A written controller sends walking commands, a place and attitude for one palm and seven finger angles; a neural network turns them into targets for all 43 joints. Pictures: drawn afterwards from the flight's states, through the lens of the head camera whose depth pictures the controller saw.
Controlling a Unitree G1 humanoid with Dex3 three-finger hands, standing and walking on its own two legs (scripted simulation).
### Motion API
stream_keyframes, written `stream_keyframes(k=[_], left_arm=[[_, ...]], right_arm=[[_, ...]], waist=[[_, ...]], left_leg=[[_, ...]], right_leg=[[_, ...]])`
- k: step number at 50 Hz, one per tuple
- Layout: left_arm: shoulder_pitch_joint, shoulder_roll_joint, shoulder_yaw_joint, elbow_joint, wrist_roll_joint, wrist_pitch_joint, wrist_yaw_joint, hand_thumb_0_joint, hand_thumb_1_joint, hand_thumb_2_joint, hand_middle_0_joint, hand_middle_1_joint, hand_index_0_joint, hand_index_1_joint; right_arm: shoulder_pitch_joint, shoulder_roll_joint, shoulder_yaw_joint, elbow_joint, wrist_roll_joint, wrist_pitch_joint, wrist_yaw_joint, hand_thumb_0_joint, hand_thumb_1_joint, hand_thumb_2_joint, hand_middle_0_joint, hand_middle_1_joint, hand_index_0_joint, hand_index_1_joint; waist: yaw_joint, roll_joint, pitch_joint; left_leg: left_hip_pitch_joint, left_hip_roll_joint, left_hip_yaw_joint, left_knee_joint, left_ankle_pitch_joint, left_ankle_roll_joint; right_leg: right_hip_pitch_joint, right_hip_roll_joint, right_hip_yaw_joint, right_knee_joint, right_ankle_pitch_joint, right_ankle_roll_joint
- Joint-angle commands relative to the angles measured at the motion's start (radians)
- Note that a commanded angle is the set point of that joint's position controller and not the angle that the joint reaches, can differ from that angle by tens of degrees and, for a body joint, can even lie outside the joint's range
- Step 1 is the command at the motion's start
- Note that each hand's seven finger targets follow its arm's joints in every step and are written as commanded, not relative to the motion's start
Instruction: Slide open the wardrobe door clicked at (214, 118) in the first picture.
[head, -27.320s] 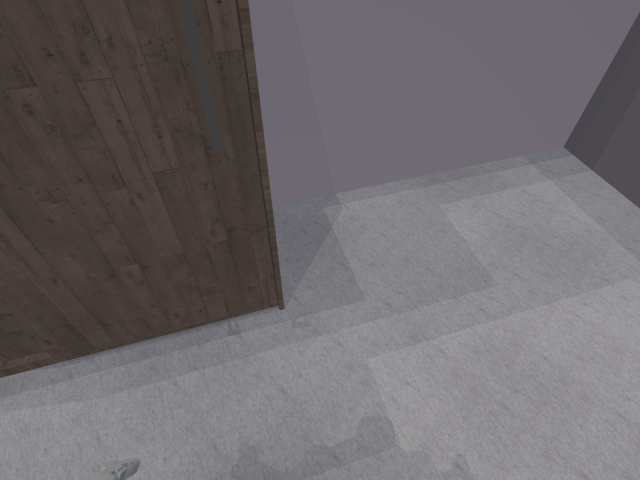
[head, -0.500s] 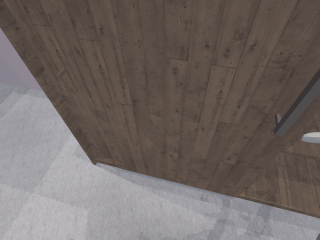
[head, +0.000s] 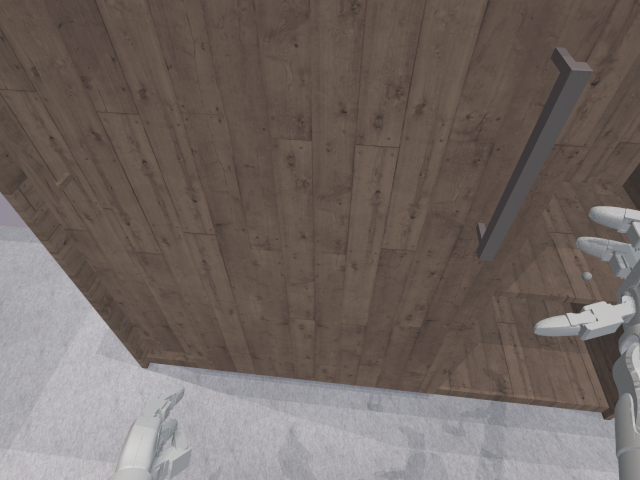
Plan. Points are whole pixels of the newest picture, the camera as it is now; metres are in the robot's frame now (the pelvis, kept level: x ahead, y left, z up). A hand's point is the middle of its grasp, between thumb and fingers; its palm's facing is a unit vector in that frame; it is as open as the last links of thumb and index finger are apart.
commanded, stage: slip the hand off the handle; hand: right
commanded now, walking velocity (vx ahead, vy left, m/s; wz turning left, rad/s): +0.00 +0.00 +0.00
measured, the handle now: (517, 171) +0.47 -0.24 +0.16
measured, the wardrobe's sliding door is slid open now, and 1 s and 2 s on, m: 0.52 0.52 0.52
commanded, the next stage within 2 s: draw the hand back to the body in 0.04 s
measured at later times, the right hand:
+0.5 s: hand (608, 302) +0.28 -0.28 +0.14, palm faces +0.15 +0.99 -0.02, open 14.7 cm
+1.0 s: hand out of the picture +0.23 -0.28 +0.16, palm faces +0.47 +0.83 -0.29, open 12.4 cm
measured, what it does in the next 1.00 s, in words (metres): stands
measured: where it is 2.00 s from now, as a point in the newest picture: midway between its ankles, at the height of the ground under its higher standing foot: outside the picture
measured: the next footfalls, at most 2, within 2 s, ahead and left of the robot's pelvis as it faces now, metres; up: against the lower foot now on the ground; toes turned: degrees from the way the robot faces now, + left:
none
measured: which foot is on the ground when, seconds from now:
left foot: down 0.00-1.00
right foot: down 0.00-1.00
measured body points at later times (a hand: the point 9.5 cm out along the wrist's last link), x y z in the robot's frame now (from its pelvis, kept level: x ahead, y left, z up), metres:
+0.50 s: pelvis +0.01 +0.02 +0.01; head -0.02 +0.03 +0.46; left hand +0.17 +0.27 -0.06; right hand +0.27 -0.33 +0.15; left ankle -0.04 +0.11 -0.72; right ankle +0.09 -0.08 -0.72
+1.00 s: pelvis +0.00 +0.00 +0.02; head -0.02 +0.01 +0.47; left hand +0.18 +0.22 -0.06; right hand +0.20 -0.32 +0.17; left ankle -0.04 +0.11 -0.72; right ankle +0.09 -0.08 -0.72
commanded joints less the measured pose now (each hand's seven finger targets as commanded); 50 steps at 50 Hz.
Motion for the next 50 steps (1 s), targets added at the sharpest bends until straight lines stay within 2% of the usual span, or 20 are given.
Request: stream_keyframes(k=[1,8,9,11,14,17,22,26,33,34,35,36,39,40,42,43,45,46,47,50], left_arm=[[-0.048,0.150,0.054,-0.116,-0.004,-0.051,0.026,0.000,0.900,0.900,-0.200,-0.300,-0.200,-0.300],[-0.061,0.144,0.044,-0.095,0.004,-0.063,0.037,0.000,0.900,0.900,-0.200,-0.300,-0.200,-0.300],[-0.067,0.158,0.039,-0.093,-0.027,-0.071,0.049,0.000,0.900,0.900,-0.200,-0.300,-0.200,-0.300],[-0.080,0.166,0.045,-0.098,-0.037,-0.082,0.073,0.000,0.900,0.900,-0.200,-0.300,-0.200,-0.300],[-0.073,0.171,0.035,-0.126,-0.041,-0.093,0.080,0.000,0.900,0.900,-0.200,-0.300,-0.200,-0.300],[-0.081,0.149,0.028,-0.163,-0.046,-0.101,0.055,0.000,0.900,0.900,-0.200,-0.300,-0.200,-0.300],[-0.081,0.163,0.046,-0.202,-0.057,-0.112,0.027,0.000,0.900,0.900,-0.200,-0.300,-0.200,-0.300],[-0.089,0.154,0.046,-0.211,-0.053,-0.126,0.024,0.000,0.900,0.900,-0.200,-0.300,-0.200,-0.300],[-0.115,0.148,0.030,-0.185,-0.044,-0.143,0.050,0.000,0.900,0.900,-0.200,-0.300,-0.200,-0.300],[-0.110,0.154,0.047,-0.175,-0.003,-0.144,0.040,0.000,0.900,0.900,-0.200,-0.300,-0.200,-0.300],[-0.120,0.144,0.041,-0.163,0.006,-0.144,0.036,0.000,0.900,0.900,-0.200,-0.300,-0.200,-0.300],[-0.111,0.131,0.043,-0.159,0.001,-0.143,0.032,0.000,0.900,0.900,-0.200,-0.300,-0.200,-0.300],[-0.113,0.131,0.051,-0.147,0.001,-0.125,0.018,0.000,0.900,0.900,-0.200,-0.300,-0.200,-0.300],[-0.124,0.140,0.050,-0.148,0.006,-0.127,0.014,0.000,0.900,0.900,-0.200,-0.300,-0.200,-0.300],[-0.128,0.134,0.049,-0.146,0.012,-0.125,0.009,0.000,0.900,0.900,-0.200,-0.300,-0.200,-0.300],[-0.126,0.125,0.053,-0.145,0.013,-0.125,0.008,0.000,0.900,0.900,-0.200,-0.300,-0.200,-0.300],[-0.133,0.136,0.051,-0.137,0.018,-0.124,0.004,0.000,0.900,0.900,-0.200,-0.300,-0.200,-0.300],[-0.136,0.123,0.055,-0.136,0.017,-0.120,0.004,0.000,0.900,0.900,-0.200,-0.300,-0.200,-0.300],[-0.134,0.131,0.051,-0.131,0.021,-0.118,0.002,0.000,0.900,0.900,-0.200,-0.300,-0.200,-0.300],[-0.144,0.127,0.053,-0.127,0.023,-0.107,-0.001,0.000,0.900,0.900,-0.200,-0.300,-0.200,-0.300]], right_arm=[[-0.230,-0.252,-0.085,-0.215,0.025,-0.023,-0.002,0.000,0.550,-0.200,0.250,1.150,0.250,1.150],[-0.331,-0.261,-0.075,-0.263,0.021,-0.041,0.003,0.000,0.550,-0.200,0.250,1.150,0.250,1.150],[-0.334,-0.178,-0.017,-0.215,0.168,0.002,0.121,0.000,0.550,-0.200,0.250,1.150,0.250,1.150],[-0.358,-0.339,-0.141,-0.262,0.216,0.043,0.219,0.000,0.550,-0.200,0.250,1.150,0.250,1.150],[-0.233,-0.393,-0.184,-0.226,0.245,0.093,0.339,0.000,0.550,-0.200,0.250,1.150,0.250,1.150],[-0.068,-0.352,-0.198,-0.233,0.254,0.121,0.355,0.000,0.550,-0.200,0.250,1.150,0.250,1.150],[0.057,-0.310,-0.250,-0.280,0.303,0.161,0.320,0.000,0.550,-0.200,0.250,1.150,0.250,1.150],[0.017,-0.258,-0.181,-0.437,0.279,0.140,0.290,0.000,0.550,-0.200,0.250,1.150,0.250,1.150],[-0.002,-0.254,-0.155,-0.568,0.255,0.108,0.256,0.000,0.369,-0.287,0.244,1.044,0.244,1.044],[-0.019,-0.374,-0.216,-0.594,0.110,0.074,0.064,0.000,0.332,-0.305,0.242,1.023,0.242,1.023],[0.060,-0.249,-0.149,-0.561,0.092,0.063,-0.012,0.000,0.296,-0.322,0.241,1.001,0.241,1.001],[0.179,-0.168,-0.105,-0.541,0.080,0.066,-0.047,0.000,0.260,-0.340,0.240,0.980,0.240,0.980],[0.244,-0.149,-0.079,-0.597,0.035,0.039,-0.122,0.000,0.151,-0.393,0.236,0.916,0.236,0.916],[0.194,-0.193,-0.103,-0.647,0.019,0.025,-0.141,0.000,0.115,-0.410,0.235,0.895,0.235,0.895],[0.223,-0.170,-0.082,-0.692,-0.002,0.010,-0.166,0.000,0.043,-0.445,0.232,0.853,0.232,0.853],[0.241,-0.133,-0.050,-0.705,-0.008,0.008,-0.175,0.000,0.006,-0.462,0.231,0.831,0.231,0.831],[0.220,-0.169,-0.072,-0.721,-0.024,0.003,-0.192,0.000,-0.066,-0.497,0.229,0.789,0.229,0.789],[0.261,-0.128,-0.043,-0.727,-0.024,0.004,-0.194,0.000,-0.102,-0.515,0.227,0.767,0.227,0.767],[0.244,-0.166,-0.074,-0.731,-0.033,0.000,-0.201,0.000,-0.139,-0.533,0.226,0.746,0.226,0.746],[0.299,-0.159,-0.079,-0.739,-0.038,-0.002,-0.202,0.000,-0.248,-0.585,0.223,0.683,0.223,0.683]], waist=[[0.003,-0.071,-0.168],[0.034,-0.083,-0.143],[0.045,-0.049,-0.183],[0.002,-0.073,-0.244],[-0.015,-0.076,-0.259],[-0.043,-0.076,-0.177],[-0.046,0.062,-0.137],[-0.028,-0.045,-0.137],[-0.019,-0.102,-0.070],[-0.041,-0.134,-0.002],[-0.022,-0.133,0.026],[-0.016,-0.064,0.057],[-0.023,-0.020,0.009],[-0.027,-0.066,-0.042],[-0.029,-0.067,-0.061],[-0.026,-0.078,-0.050],[-0.027,-0.064,-0.043],[-0.026,-0.076,-0.022],[-0.031,-0.070,-0.030],[-0.037,-0.054,-0.010]], left_leg=[[-0.164,-0.028,-0.041,-0.142,0.076,0.002],[-0.176,-0.023,-0.050,-0.165,0.071,-0.004],[-0.099,-0.014,-0.071,-0.200,0.099,0.003],[-0.030,-0.007,-0.089,-0.216,0.181,-0.002],[0.016,0.003,-0.105,-0.195,0.364,-0.026],[0.000,0.008,-0.095,-0.187,0.408,-0.035],[-0.018,0.020,-0.110,-0.190,0.412,-0.069],[-0.056,0.003,-0.110,-0.197,0.335,-0.057],[-0.069,-0.020,-0.076,-0.246,0.138,-0.026],[-0.086,0.005,-0.114,-0.339,0.091,0.008],[-0.079,0.011,-0.098,-0.355,0.072,0.012],[-0.071,0.009,-0.080,-0.353,0.058,0.007],[0.008,0.005,-0.079,-0.371,0.041,0.006],[0.020,0.006,-0.088,-0.372,0.060,0.006],[0.051,-0.005,-0.078,-0.371,0.090,0.007],[0.063,-0.005,-0.074,-0.366,0.094,0.007],[0.066,-0.011,-0.078,-0.384,0.109,0.006],[0.076,-0.010,-0.075,-0.385,0.103,0.007],[0.082,-0.013,-0.075,-0.391,0.116,0.008],[0.102,-0.014,-0.074,-0.404,0.142,0.009]], right_leg=[[0.343,-0.024,0.136,-0.145,-0.083,0.024],[0.354,-0.016,0.121,-0.132,-0.071,0.021],[0.400,-0.011,0.113,-0.142,-0.058,0.022],[0.431,-0.003,0.095,-0.129,0.034,0.016],[0.433,0.008,0.086,-0.110,0.151,0.008],[0.394,0.007,0.085,-0.119,0.171,0.016],[0.352,0.001,0.085,-0.113,0.134,0.019],[0.411,-0.006,0.083,-0.121,0.126,0.019],[0.437,-0.009,0.103,-0.189,0.013,0.023],[0.413,-0.005,0.099,-0.212,-0.046,0.038],[0.412,-0.004,0.105,-0.236,-0.085,0.046],[0.408,-0.015,0.107,-0.256,-0.119,0.047],[0.437,-0.021,0.097,-0.300,-0.142,0.040],[0.464,-0.022,0.089,-0.307,-0.127,0.041],[0.499,-0.028,0.092,-0.335,-0.109,0.042],[0.504,-0.033,0.095,-0.350,-0.112,0.043],[0.512,-0.031,0.090,-0.361,-0.100,0.041],[0.513,-0.034,0.090,-0.369,-0.103,0.041],[0.517,-0.030,0.090,-0.372,-0.091,0.042],[0.525,-0.028,0.078,-0.371,-0.035,0.040]])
